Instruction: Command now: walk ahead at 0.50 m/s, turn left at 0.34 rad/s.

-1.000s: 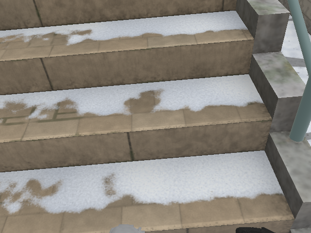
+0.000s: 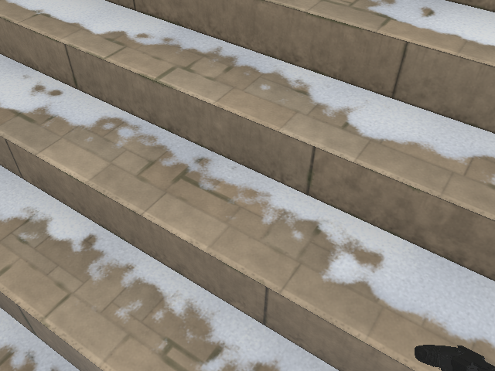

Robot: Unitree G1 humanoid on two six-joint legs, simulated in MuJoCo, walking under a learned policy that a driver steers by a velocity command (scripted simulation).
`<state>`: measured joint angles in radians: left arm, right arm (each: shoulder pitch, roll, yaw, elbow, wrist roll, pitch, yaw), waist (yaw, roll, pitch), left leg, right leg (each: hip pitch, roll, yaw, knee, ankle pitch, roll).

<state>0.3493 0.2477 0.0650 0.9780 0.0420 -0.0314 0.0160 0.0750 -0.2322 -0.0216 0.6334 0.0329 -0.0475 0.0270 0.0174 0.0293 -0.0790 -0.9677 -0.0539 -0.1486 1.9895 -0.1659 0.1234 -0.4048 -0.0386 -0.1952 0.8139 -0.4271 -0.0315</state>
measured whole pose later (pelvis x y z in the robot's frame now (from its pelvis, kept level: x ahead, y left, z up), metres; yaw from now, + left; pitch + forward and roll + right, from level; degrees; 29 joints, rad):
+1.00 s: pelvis +0.51 +0.00 +0.22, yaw -21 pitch +8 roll +5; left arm 0.56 0.08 -0.02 1.00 -0.01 0.00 0.01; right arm -0.09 -0.02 0.15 0.47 -0.04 -0.12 0.01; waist 0.08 0.00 -0.06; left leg -1.35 0.07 0.13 1.73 -0.20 0.03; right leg -0.15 0.04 0.26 0.36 -0.31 -0.07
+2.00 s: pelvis +0.93 -0.39 +0.54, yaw -48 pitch +4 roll +3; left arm 0.51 0.05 -0.06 1.05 0.03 -0.03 -0.03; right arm 0.02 -0.01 0.13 0.65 0.00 -0.08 0.03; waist 0.04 0.03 -0.10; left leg -1.45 0.01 -0.02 2.04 -0.02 0.10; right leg -0.19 0.01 -0.02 0.49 -0.38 -0.07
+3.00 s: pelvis +1.30 -0.85 +0.87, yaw -37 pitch +2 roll -1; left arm 0.39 0.18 -0.01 1.03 0.05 -0.08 0.02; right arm 0.09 -0.20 -0.02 0.71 0.02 -0.03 0.02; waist 0.00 0.03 -0.10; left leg -0.95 0.06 -0.04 1.31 0.11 0.10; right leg -0.13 -0.07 -0.31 0.41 -0.30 -0.01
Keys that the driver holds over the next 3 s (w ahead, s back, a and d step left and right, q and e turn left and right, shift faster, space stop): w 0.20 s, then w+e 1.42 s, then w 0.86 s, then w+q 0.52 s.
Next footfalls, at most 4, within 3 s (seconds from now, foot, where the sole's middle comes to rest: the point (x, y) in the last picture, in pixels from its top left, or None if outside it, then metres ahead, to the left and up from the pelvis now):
0.30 left None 0.25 0.17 -0.74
0.64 right None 0.43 -0.05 -0.57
1.08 left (254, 227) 0.78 0.03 -0.40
1.60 right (440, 162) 0.85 -0.40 -0.24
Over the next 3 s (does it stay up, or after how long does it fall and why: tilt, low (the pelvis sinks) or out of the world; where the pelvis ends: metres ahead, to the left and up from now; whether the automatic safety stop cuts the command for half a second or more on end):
stays up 1.30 -0.85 0.87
